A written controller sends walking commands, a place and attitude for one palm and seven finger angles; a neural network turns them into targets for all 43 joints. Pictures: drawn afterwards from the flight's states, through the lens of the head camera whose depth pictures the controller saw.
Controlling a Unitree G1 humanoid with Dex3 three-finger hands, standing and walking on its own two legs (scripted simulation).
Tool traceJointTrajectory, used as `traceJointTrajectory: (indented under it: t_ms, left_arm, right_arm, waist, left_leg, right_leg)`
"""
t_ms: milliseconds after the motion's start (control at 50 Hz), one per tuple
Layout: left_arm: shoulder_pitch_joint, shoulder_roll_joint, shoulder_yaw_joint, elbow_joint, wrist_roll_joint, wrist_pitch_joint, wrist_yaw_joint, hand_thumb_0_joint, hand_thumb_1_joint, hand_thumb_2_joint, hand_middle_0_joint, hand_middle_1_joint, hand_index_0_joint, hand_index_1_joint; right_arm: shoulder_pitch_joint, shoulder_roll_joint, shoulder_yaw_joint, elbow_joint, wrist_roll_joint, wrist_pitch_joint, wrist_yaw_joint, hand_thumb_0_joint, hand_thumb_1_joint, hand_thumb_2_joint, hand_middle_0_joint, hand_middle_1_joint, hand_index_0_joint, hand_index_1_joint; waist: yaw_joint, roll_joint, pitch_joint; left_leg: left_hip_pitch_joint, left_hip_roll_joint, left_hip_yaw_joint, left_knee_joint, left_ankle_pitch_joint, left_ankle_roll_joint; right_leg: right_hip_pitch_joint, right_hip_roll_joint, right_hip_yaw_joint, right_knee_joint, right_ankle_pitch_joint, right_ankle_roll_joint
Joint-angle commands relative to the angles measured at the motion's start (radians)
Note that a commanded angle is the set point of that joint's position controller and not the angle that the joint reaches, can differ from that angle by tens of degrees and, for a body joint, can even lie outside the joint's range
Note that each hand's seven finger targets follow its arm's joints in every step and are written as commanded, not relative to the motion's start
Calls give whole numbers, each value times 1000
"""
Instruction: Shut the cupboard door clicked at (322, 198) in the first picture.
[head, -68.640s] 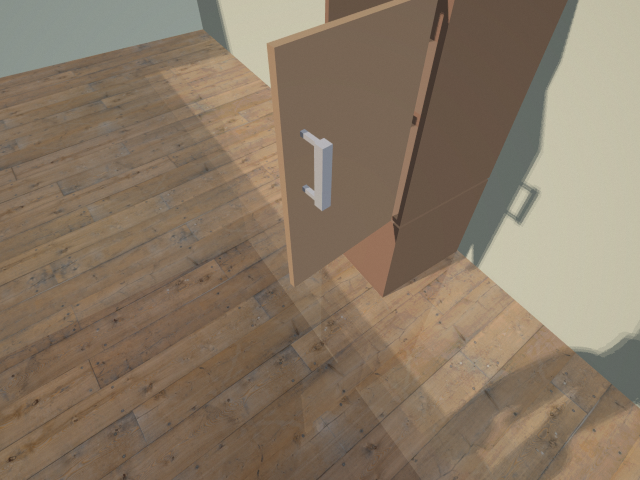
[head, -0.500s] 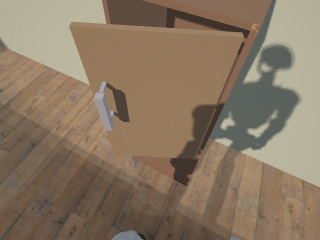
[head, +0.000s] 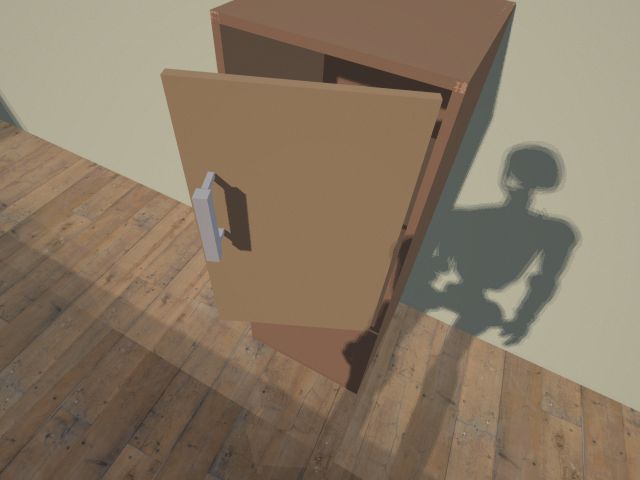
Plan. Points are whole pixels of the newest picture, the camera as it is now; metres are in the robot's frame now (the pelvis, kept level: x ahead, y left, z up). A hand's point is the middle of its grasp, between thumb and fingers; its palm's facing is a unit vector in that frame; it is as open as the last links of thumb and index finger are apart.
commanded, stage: come to a stop and stand still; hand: left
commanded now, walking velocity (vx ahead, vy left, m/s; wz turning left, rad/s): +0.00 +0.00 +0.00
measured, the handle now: (212, 218) +0.48 +0.22 +0.03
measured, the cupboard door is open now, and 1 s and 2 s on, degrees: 25 25 25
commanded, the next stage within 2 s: look again from close up in 0.76 s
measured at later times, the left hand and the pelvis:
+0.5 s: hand out of the picture -0.05 +0.16 -0.18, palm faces +0.06 -0.99 -0.12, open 7.4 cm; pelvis -0.01 +0.02 +0.00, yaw +0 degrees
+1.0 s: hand out of the picture +0.00 +0.19 -0.18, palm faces +0.01 -0.98 -0.18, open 7.4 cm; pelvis +0.00 +0.03 +0.00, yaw +0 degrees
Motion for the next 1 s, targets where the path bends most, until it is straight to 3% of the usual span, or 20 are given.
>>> traceJointTrajectory:
  t_ms: [0,140,200,240,380,760,820,840,860,880,900,920,940,980]
  left_arm:
    - [64,75,10,-4,-7,-12,2,0,900,900,-200,-300,-200,-300]
    - [92,56,10,13,-4,-13,4,0,900,900,-200,-300,-200,-300]
    - [108,45,9,21,-4,-14,5,0,900,900,-200,-300,-200,-300]
    - [122,36,9,26,-3,-15,6,0,900,900,-200,-300,-200,-300]
    - [148,14,5,38,-3,-22,10,0,900,900,-200,-300,-200,-300]
    - [149,1,5,51,0,-23,15,0,900,900,-200,-300,-200,-300]
    - [151,4,4,49,-2,-26,14,0,900,900,-200,-300,-200,-300]
    - [67,244,-4,-59,14,-43,15,0,900,900,-200,-300,-200,-300]
    - [86,139,19,-56,9,-42,23,0,900,900,-200,-300,-200,-300]
    - [96,101,15,-36,10,-46,26,0,900,900,-200,-300,-200,-300]
    - [113,86,5,-44,3,-46,27,0,900,900,-200,-300,-200,-300]
    - [123,78,7,-53,2,-42,27,0,900,900,-200,-300,-200,-300]
    - [121,77,6,-56,4,-41,27,0,900,900,-200,-300,-200,-300]
    - [93,93,13,-73,3,-38,28,0,900,900,-200,-300,-200,-300]
  right_arm:
    - [38,-73,-1,-31,-7,-15,-1,0,-900,-900,200,300,200,300]
    - [96,-66,-1,-14,-8,-15,0,0,-900,-900,200,300,200,300]
    - [113,-61,-1,-9,-9,-18,0,0,-900,-900,200,300,200,300]
    - [121,-56,-1,-9,-7,-19,-2,0,-900,-900,200,300,200,300]
    - [143,-40,1,0,-5,-30,-4,0,-900,-900,200,300,200,300]
    - [139,-34,3,6,-4,-38,-8,0,-900,-900,200,300,200,300]
    - [138,-38,4,5,-4,-40,-9,0,-900,-900,200,300,200,300]
    - [29,-209,-24,-129,-12,-41,12,0,-900,-900,200,300,200,300]
    - [20,-165,-40,-129,-12,-64,4,0,-900,-900,200,300,200,300]
    - [40,-127,-37,-112,-13,-67,-3,0,-900,-900,200,300,200,300]
    - [74,-106,-29,-112,-10,-62,-5,0,-900,-900,200,300,200,300]
    - [83,-93,-30,-115,-8,-55,-5,0,-900,-900,200,300,200,300]
    - [83,-86,-22,-118,-12,-51,-3,0,-900,-900,200,300,200,300]
    - [78,-109,-30,-129,-9,-47,-1,0,-900,-900,200,300,200,300]
  waist:
    - [-7,68,76]
    - [-12,30,84]
    - [-10,59,85]
    - [-9,45,88]
    - [-9,45,58]
    - [-10,46,83]
    - [-9,44,57]
    - [-43,63,161]
    - [-17,88,19]
    - [-31,115,-64]
    - [-33,120,-99]
    - [-34,103,-104]
    - [-30,40,-97]
    - [-37,-7,-22]
  left_leg:
    - [-51,67,-87,-142,-74,11]
    - [-62,67,-93,-160,-125,16]
    - [-81,69,-106,-173,-147,18]
    - [-88,69,-108,-173,-143,20]
    - [-64,76,-111,-166,-77,25]
    - [-33,78,-99,-161,7,29]
    - [-12,76,-91,-149,43,29]
    - [-74,19,-111,-101,98,15]
    - [-43,72,-114,-37,42,26]
    - [-17,73,-119,-23,67,31]
    - [-8,67,-119,-7,70,33]
    - [-16,64,-114,8,64,33]
    - [-35,62,-105,26,83,39]
    - [-64,57,-95,24,86,36]
  right_leg:
    - [-53,-112,129,-161,-76,-3]
    - [-78,-105,121,-166,-126,-3]
    - [-76,-103,115,-146,-105,-3]
    - [-72,-101,112,-142,-94,-3]
    - [-59,-104,106,-106,-2,-5]
    - [-61,-109,100,-97,54,2]
    - [-48,-112,105,-100,73,2]
    - [-126,-87,89,-81,46,-17]
    - [-96,-120,113,-27,0,-17]
    - [-56,-122,118,-25,51,-23]
    - [-34,-125,114,-23,74,-22]
    - [-43,-125,121,-24,67,-20]
    - [-27,-127,131,-31,90,-20]
    - [-65,-131,134,-29,91,-23]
